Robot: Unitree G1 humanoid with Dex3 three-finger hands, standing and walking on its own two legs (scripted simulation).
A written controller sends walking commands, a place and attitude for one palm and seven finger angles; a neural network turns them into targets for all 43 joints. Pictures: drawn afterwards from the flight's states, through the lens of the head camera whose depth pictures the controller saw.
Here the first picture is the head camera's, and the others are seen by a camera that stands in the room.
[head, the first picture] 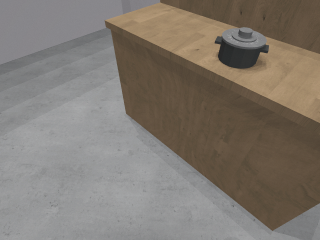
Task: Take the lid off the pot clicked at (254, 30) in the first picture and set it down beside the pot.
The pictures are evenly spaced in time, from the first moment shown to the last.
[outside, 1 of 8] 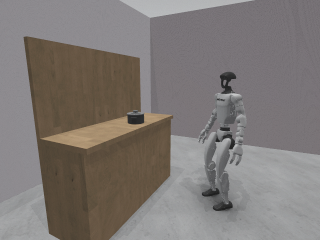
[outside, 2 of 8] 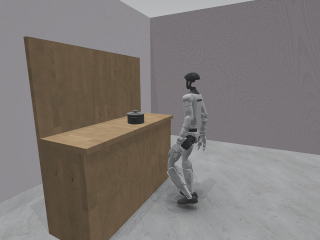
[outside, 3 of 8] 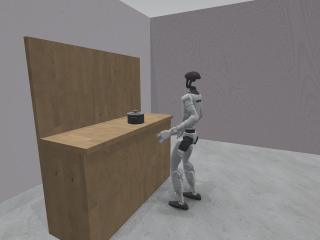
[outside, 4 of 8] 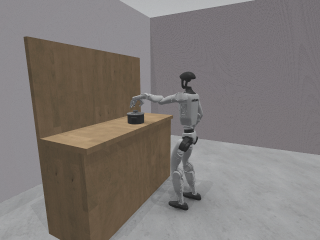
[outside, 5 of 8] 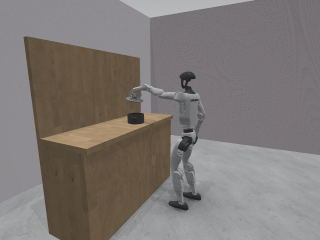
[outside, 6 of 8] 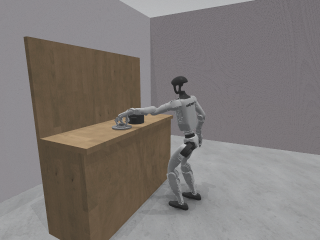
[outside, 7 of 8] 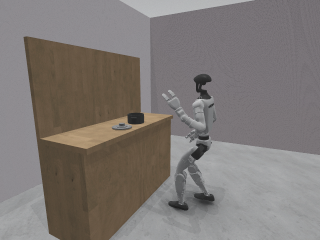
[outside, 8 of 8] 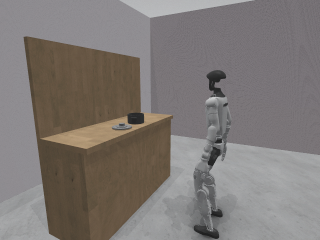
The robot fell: no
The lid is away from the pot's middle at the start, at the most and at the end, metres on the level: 0.00 0.25 0.25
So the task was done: yes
